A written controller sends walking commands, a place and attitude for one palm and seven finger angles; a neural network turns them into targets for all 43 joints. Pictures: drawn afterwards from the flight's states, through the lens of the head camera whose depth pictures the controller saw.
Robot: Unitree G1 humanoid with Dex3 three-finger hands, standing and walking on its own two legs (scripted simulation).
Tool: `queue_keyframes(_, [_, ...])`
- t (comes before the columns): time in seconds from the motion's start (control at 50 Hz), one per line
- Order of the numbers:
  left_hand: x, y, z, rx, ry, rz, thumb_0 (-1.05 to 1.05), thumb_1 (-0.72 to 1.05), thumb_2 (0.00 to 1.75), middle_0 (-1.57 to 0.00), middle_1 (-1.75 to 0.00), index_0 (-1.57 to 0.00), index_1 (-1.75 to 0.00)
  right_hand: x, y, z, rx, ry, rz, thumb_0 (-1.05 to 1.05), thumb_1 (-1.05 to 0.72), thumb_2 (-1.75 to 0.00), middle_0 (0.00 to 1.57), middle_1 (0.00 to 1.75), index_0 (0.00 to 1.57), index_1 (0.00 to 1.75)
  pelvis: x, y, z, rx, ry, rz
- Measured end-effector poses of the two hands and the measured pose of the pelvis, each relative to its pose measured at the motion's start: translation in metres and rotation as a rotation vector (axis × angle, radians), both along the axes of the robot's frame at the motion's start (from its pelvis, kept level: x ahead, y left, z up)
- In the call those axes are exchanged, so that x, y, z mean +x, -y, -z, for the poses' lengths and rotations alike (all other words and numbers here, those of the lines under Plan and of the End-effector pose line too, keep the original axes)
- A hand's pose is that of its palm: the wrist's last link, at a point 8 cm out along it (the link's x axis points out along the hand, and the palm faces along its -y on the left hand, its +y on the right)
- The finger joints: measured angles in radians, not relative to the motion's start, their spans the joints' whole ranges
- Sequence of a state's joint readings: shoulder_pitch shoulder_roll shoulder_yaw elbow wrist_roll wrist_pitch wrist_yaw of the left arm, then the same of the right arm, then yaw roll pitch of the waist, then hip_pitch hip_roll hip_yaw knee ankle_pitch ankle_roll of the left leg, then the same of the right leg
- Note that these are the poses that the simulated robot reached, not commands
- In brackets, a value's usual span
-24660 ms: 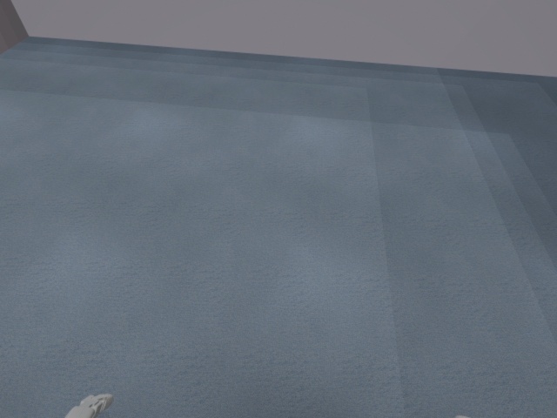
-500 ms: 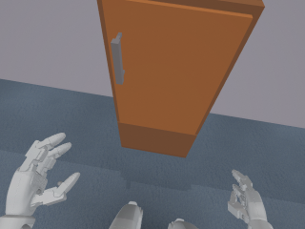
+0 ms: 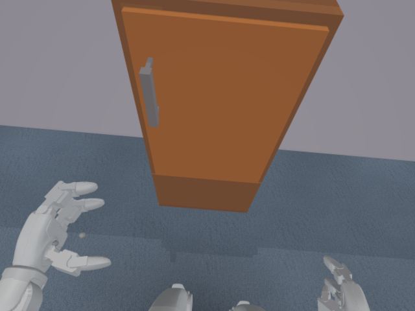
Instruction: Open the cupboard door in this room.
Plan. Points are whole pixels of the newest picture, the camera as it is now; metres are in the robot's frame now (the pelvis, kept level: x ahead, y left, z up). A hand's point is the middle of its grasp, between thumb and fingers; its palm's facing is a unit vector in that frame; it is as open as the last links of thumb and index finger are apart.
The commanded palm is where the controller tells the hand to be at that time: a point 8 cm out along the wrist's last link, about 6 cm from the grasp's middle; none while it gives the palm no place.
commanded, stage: raise the hand with hooked fingers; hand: left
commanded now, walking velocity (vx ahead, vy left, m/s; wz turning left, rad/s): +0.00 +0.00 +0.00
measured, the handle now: (152, 94) +0.56 +0.17 +0.06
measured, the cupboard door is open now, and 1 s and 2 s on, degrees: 0 0 0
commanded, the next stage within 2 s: move the hooked fingers beside the handle in 0.98 s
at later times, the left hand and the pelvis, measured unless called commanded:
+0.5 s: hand (42, 197) +0.28 +0.29 +0.08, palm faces +0.05 -1.00 -0.06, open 14.0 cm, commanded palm +0.25 +0.33 +0.08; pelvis -0.01 +0.01 +0.02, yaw +1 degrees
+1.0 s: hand (59, 193) +0.28 +0.27 +0.08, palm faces +0.02 -1.00 -0.06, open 14.0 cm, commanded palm +0.26 +0.32 +0.08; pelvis +0.00 -0.01 +0.02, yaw +1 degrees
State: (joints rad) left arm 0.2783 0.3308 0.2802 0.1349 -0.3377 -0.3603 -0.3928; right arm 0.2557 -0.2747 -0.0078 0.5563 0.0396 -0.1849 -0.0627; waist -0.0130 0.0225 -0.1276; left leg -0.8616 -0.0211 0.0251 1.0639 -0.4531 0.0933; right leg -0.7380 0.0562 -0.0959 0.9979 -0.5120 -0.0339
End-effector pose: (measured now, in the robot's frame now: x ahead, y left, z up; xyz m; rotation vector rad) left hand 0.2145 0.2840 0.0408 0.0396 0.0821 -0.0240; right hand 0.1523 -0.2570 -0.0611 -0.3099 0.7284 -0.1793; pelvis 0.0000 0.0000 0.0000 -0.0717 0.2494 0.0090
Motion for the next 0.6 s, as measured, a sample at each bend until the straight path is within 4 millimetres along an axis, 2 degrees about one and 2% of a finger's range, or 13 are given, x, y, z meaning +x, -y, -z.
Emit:
queue_keyframes(0.12, [0.007,-0.024,-0.03,0.035,0.111,-0.069,-0.01,-0.35,0.37,-0.3,-1.1,-0.29,-1.11,0.009,-0.019,-0.016,0.017,0.052,-0.037,0.01,-0.9,-0.89,0.2,0.3,0.2,0.3,-0.003,-0.005,-0.008,-0.003,0.029,-0.009])
queue_keyframes(0.2, [0.012,-0.038,-0.028,0.026,0.058,-0.081,-0.01,-0.42,0.34,-0.3,-1.15,-0.3,-1.15,0.009,-0.029,-0.018,0.036,0.053,-0.058,0.01,-0.9,-0.89,0.2,0.3,0.2,0.3,-0.006,-0.009,-0.011,-0.006,0.04,-0.017])
queue_keyframes(0.28, [0.015,-0.041,-0.023,0.013,-0.009,-0.052,-0.01,-0.46,0.32,-0.3,-1.17,-0.3,-1.18,0.004,-0.034,-0.018,0.041,0.043,-0.061,0.01,-0.9,-0.89,0.21,0.3,0.2,0.3,-0.008,-0.011,-0.014,-0.005,0.05,-0.017])
queue_keyframes(0.46, [0.033,-0.057,-0.043,0.029,0.083,-0.076,-0.02,-0.5,0.31,-0.3,-1.19,-0.3,-1.2,-0.016,-0.026,-0.015,0.017,-0.028,-0.045,0.01,-0.9,-0.89,0.21,0.3,0.2,0.3,-0.009,-0.01,-0.018,0.002,0.065,-0.017])
queue_keyframes(0.54, [0.043,-0.062,-0.043,0.015,0.04,-0.059,-0.02,-0.5,0.3,-0.3,-1.2,-0.3,-1.2,-0.023,-0.018,-0.015,0.012,-0.053,-0.02,0.01,-0.9,-0.89,0.21,0.3,0.2,0.3,-0.007,-0.009,-0.02,0.003,0.061,-0.016])
queue_keyframes(0.6, [0.047,-0.058,-0.039,0.001,0.006,-0.034,-0.02,-0.5,0.3,-0.3,-1.2,-0.3,-1.2,-0.026,-0.012,-0.017,0.008,-0.055,-0.005,0.01,-0.9,-0.89,0.21,0.3,0.2,0.3,-0.004,-0.008,-0.022,0.003,0.059,-0.012])
